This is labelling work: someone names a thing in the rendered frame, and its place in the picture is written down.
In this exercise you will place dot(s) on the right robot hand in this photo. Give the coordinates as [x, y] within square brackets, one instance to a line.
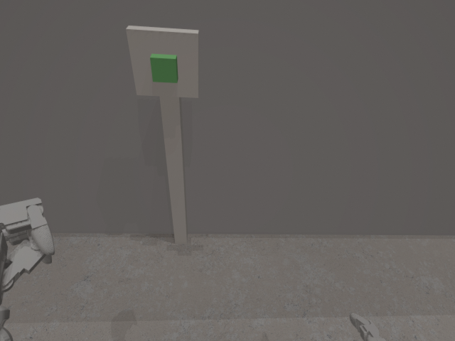
[368, 331]

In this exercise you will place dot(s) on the left robot hand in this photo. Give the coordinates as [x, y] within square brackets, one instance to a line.
[23, 223]

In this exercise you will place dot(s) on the panel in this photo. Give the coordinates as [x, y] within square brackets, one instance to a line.
[144, 41]

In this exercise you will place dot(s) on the button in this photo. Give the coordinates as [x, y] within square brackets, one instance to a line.
[164, 68]

